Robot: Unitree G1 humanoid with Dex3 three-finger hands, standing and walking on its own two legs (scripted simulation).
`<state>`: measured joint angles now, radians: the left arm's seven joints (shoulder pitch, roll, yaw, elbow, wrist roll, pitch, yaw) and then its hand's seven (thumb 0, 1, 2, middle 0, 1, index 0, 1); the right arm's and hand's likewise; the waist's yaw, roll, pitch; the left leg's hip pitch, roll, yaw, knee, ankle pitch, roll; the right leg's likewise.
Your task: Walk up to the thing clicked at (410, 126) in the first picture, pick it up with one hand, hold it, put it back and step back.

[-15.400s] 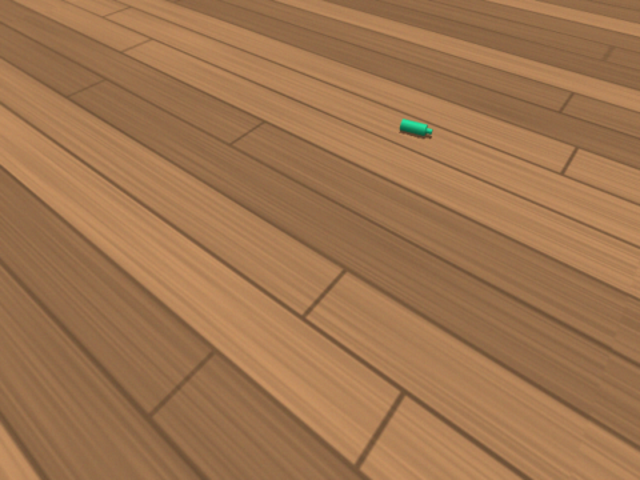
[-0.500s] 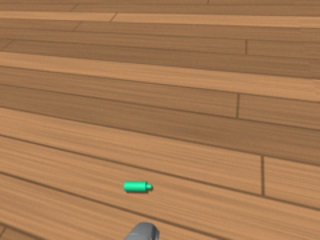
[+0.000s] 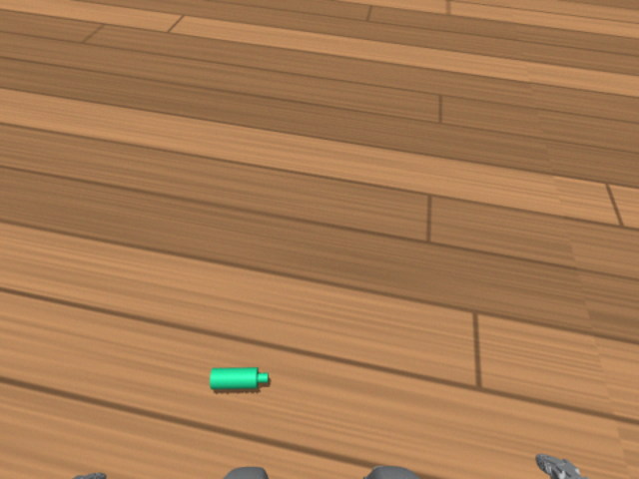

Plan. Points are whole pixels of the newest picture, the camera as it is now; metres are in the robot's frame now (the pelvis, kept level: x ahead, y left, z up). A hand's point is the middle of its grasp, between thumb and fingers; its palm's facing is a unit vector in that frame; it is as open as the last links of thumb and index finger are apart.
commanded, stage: walk up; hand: left
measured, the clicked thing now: (240, 378) +0.46 +0.24 -0.73
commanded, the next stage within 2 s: stand in 0.88 s
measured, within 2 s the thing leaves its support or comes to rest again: neither
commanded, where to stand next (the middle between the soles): +0.09 +0.00 m, yaw +2 degrees
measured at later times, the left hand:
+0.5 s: hand out of the picture +0.10 +0.25 -0.13, palm faces -0.01 -0.92 -0.39, open 7.3 cm
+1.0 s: hand out of the picture +0.08 +0.26 -0.13, palm faces -0.02 -0.93 -0.36, open 7.4 cm
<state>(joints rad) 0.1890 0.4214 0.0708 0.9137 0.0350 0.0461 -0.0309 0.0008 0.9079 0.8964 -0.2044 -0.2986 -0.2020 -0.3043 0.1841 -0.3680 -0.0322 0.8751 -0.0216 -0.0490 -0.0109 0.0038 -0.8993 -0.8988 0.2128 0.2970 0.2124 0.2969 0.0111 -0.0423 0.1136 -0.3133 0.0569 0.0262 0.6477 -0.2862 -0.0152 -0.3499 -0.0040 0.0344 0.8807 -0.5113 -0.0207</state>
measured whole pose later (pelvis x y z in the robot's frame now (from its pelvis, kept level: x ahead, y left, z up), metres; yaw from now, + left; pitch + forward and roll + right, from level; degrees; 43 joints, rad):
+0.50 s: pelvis +0.01 -0.02 +0.01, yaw +0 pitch -3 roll +0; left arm 0.15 0.38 0.01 0.98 0.00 -0.04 0.01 0.00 0.91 0.90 -0.21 -0.30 -0.20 -0.30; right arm 0.19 -0.36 -0.01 0.98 -0.01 0.02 0.03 0.01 -0.91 -0.90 0.21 0.30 0.21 0.30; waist -0.01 0.03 0.09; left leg -0.28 0.02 0.00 0.61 -0.28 -0.01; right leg -0.21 -0.01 -0.01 0.60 -0.33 0.01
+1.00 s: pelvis +0.01 +0.00 +0.02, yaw +0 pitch -3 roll +0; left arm 0.11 0.37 -0.01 1.13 0.00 -0.03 0.00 0.00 0.91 0.90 -0.20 -0.30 -0.20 -0.30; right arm 0.06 -0.35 -0.02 1.10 -0.01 0.00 0.03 0.01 -0.91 -0.90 0.21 0.30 0.21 0.30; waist 0.01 0.00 0.07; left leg -0.16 0.00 0.02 0.37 -0.16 0.01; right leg -0.10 -0.04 0.01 0.36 -0.21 0.04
